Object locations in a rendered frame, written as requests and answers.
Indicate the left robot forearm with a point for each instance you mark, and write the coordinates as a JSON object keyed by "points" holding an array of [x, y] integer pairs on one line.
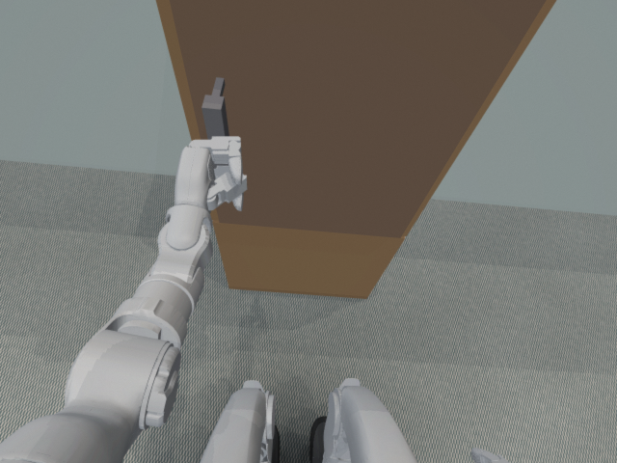
{"points": [[169, 293]]}

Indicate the left robot hand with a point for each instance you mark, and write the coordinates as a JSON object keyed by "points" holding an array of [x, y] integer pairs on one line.
{"points": [[195, 173]]}

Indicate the robot left shin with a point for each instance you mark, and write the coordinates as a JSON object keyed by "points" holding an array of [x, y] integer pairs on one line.
{"points": [[266, 449]]}

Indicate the handle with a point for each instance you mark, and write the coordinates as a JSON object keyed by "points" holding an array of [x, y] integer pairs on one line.
{"points": [[215, 114]]}

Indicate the robot left upper arm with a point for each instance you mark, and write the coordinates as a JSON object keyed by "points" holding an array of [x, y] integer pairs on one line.
{"points": [[123, 384]]}

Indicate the cupboard door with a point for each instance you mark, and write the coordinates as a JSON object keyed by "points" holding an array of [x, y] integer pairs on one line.
{"points": [[347, 110]]}

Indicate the robot right shin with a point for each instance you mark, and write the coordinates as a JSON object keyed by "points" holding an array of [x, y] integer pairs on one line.
{"points": [[337, 451]]}

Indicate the robot shin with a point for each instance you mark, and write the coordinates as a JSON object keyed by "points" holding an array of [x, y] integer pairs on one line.
{"points": [[337, 451], [266, 449]]}

